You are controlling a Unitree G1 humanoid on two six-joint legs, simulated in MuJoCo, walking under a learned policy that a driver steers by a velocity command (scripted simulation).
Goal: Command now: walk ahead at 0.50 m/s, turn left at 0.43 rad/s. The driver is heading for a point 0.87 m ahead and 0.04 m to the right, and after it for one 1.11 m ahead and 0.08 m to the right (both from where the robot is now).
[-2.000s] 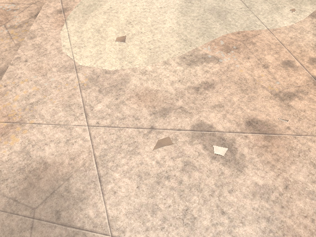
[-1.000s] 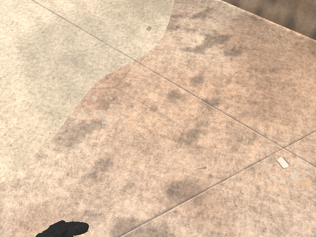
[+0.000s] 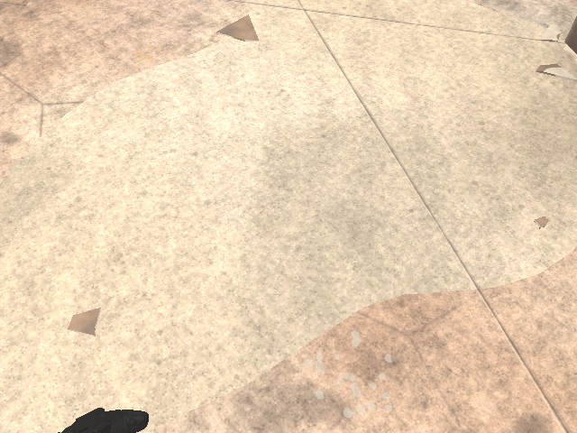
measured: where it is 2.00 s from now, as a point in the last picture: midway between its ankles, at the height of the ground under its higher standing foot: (244, 223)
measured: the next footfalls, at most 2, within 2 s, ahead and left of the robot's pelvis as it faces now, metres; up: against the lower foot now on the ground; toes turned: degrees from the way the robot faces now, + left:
right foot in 0.02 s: +0.18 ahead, -0.12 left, +0.00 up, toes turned +2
left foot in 0.54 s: +0.43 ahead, +0.10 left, +0.00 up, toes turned +8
